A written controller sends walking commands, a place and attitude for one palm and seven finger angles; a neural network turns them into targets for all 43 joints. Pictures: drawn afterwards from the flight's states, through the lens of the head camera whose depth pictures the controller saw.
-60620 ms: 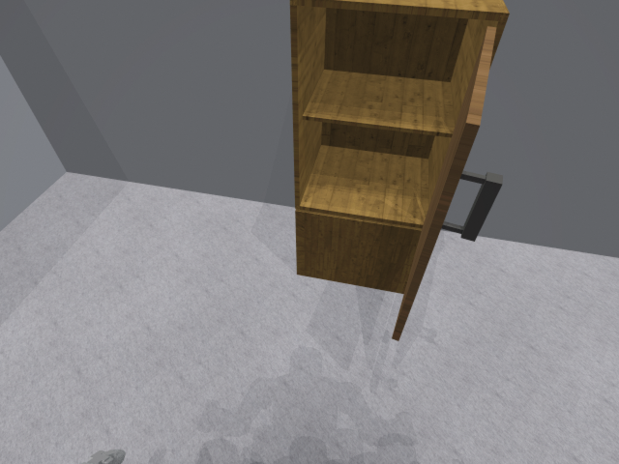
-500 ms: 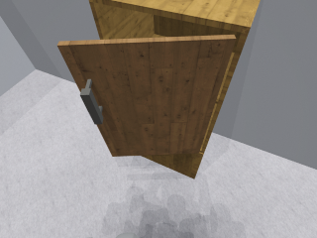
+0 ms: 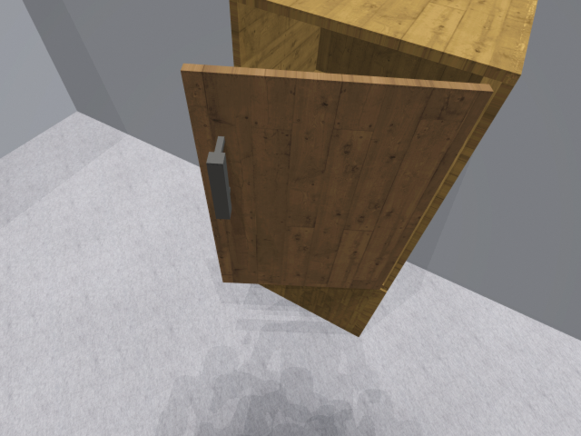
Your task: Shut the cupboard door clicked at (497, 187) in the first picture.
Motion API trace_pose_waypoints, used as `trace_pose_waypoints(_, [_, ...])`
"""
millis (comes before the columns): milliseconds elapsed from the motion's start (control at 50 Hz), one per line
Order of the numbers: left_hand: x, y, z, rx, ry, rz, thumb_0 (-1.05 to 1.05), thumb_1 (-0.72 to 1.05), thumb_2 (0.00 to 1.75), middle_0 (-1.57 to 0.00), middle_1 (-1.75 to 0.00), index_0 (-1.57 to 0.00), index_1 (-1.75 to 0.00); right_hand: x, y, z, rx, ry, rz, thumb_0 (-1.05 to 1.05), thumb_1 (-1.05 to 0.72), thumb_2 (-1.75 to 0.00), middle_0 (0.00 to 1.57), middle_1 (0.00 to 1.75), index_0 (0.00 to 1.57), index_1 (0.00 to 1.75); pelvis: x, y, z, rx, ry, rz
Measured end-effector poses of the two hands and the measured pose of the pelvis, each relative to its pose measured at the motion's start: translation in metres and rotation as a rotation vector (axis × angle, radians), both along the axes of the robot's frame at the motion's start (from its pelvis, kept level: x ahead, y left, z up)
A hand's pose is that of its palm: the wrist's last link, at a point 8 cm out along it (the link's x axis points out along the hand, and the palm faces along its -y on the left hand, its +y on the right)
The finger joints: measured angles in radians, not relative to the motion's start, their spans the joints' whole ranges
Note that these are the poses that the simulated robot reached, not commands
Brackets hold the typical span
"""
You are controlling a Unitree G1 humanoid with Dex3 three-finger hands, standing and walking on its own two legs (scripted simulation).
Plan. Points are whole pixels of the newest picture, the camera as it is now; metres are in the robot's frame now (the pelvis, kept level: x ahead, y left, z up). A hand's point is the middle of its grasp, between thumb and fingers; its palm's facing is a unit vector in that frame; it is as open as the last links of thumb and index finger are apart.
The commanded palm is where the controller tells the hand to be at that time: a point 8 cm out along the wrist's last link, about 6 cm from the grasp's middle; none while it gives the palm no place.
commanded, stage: come to a stop and stand still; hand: left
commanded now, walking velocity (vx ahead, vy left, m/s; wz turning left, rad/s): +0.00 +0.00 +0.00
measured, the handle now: (222, 178) +0.48 +0.16 +0.05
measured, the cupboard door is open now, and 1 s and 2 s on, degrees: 27 27 27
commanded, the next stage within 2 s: look again from close up in 0.60 s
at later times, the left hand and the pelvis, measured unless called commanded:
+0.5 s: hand out of the picture -0.02 +0.15 -0.18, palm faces +0.00 -0.99 -0.16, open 7.3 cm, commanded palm none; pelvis -0.03 -0.02 +0.00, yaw -1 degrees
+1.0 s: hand out of the picture -0.02 +0.18 -0.18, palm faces +0.00 -0.97 -0.24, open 7.4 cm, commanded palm none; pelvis -0.02 +0.00 -0.01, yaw +0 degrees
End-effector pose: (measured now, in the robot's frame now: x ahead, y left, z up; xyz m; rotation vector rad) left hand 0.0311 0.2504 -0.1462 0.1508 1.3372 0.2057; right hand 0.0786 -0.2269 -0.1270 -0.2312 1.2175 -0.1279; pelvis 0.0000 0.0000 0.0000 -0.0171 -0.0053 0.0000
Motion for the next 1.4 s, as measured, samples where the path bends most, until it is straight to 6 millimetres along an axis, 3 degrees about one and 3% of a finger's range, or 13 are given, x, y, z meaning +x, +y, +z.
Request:
trace_pose_waypoints(140, [-0.018, -0.011, 0.003, 0.020, 0.008, -0.046, 0.00, 0.91, 0.89, -0.20, -0.29, -0.20, -0.30, -0.047, -0.006, -0.017, 0.054, 0.051, -0.082, 0.00, -0.92, -0.90, 0.20, 0.30, 0.20, 0.30, -0.015, -0.007, -0.005, 0.032, 0.003, -0.026])
trace_pose_waypoints(380, [-0.041, -0.045, 0.002, -0.042, 0.014, -0.068, 0.01, 0.92, 0.89, -0.20, -0.30, -0.20, -0.30, -0.130, -0.017, -0.014, 0.054, 0.189, -0.146, 0.00, -0.92, -0.90, 0.20, 0.30, 0.20, 0.30, -0.028, -0.017, 0.003, 0.023, -0.035, -0.016])
trace_pose_waypoints(480, [-0.056, -0.052, -0.002, -0.066, 0.047, -0.058, 0.00, 0.92, 0.89, -0.20, -0.30, -0.20, -0.30, -0.153, -0.016, -0.011, 0.045, 0.246, -0.158, 0.00, -0.91, -0.90, 0.20, 0.30, 0.20, 0.30, -0.032, -0.019, 0.003, 0.019, -0.032, -0.012])
trace_pose_waypoints(580, [-0.072, -0.058, -0.004, -0.086, 0.091, -0.042, 0.00, 0.91, 0.89, -0.20, -0.30, -0.20, -0.30, -0.162, -0.012, -0.010, 0.046, 0.276, -0.162, 0.00, -0.91, -0.90, 0.20, 0.30, 0.20, 0.30, -0.033, -0.019, 0.004, 0.017, -0.024, -0.009])
trace_pose_waypoints(700, [-0.084, -0.061, -0.004, -0.096, 0.128, -0.023, 0.00, 0.91, 0.89, -0.20, -0.29, -0.20, -0.30, -0.153, -0.003, -0.011, 0.058, 0.265, -0.154, 0.00, -0.91, -0.90, 0.20, 0.30, 0.20, 0.30, -0.031, -0.017, 0.004, 0.018, -0.019, -0.008])
trace_pose_waypoints(860, [-0.078, -0.043, -0.002, -0.042, 0.087, -0.043, 0.00, 0.91, 0.89, -0.20, -0.30, -0.20, -0.30, -0.112, 0.007, -0.028, 0.087, 0.148, -0.092, 0.01, -0.93, -0.90, 0.20, 0.30, 0.20, 0.30, -0.027, -0.004, -0.007, 0.001, -0.005, 0.009])
trace_pose_waypoints(1060, [-0.046, -0.021, 0.005, 0.017, 0.021, -0.060, 0.00, 0.91, 0.89, -0.20, -0.29, -0.20, -0.30, -0.074, -0.001, -0.027, 0.077, 0.064, -0.073, 0.02, -0.94, -0.90, 0.20, 0.30, 0.20, 0.30, -0.014, -0.002, -0.006, 0.026, -0.007, -0.008])
trace_pose_waypoints(1340, [-0.015, -0.026, 0.002, 0.004, -0.020, -0.097, 0.00, 0.91, 0.89, -0.20, -0.30, -0.20, -0.30, -0.047, -0.021, -0.014, 0.031, 0.034, -0.061, 0.00, -0.91, -0.90, 0.20, 0.30, 0.20, 0.30, -0.008, -0.010, -0.004, 0.020, -0.007, -0.019])
trace_pose_waypoints(1360, [-0.004, -0.022, 0.007, 0.002, -0.083, -0.032, 0.00, 0.91, 0.89, -0.20, -0.30, -0.20, -0.30, -0.044, -0.024, -0.011, 0.016, -0.001, -0.059, 0.00, -0.91, -0.90, 0.20, 0.30, 0.20, 0.30, -0.010, -0.011, -0.005, 0.017, -0.011, -0.015])
trace_pose_waypoints(1400, [0.036, -0.015, 0.041, 0.044, -0.382, 0.007, 0.01, 0.91, 0.89, -0.21, -0.30, -0.21, -0.30, -0.034, -0.029, -0.003, -0.025, -0.142, -0.052, 0.01, -0.91, -0.90, 0.20, 0.30, 0.20, 0.30, -0.014, -0.014, -0.010, 0.027, -0.012, -0.012])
